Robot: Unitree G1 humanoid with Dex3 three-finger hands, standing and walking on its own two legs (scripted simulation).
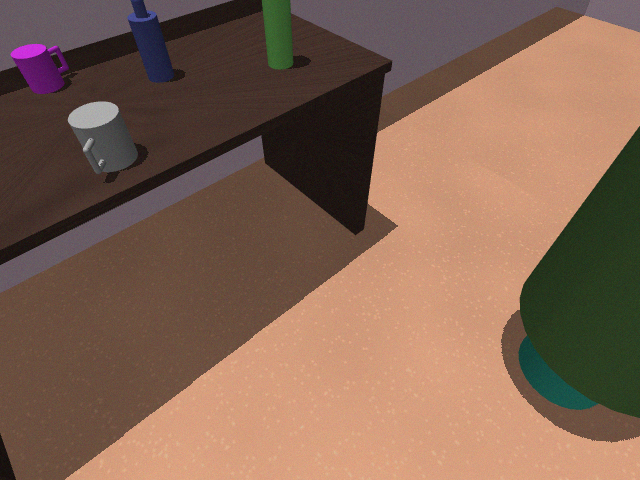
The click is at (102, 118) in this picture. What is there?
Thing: mug
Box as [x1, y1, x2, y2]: [68, 101, 137, 173]
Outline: 110,102 100,101 82,105 72,111 68,117 68,121 82,145 85,155 96,173 100,173 102,171 114,171 124,168 132,163 137,155 137,151 118,108
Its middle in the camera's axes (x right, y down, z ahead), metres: -0.42 -0.19 +0.77
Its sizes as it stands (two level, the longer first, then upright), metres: 0.125 0.091 0.104
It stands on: a support 0.73 m high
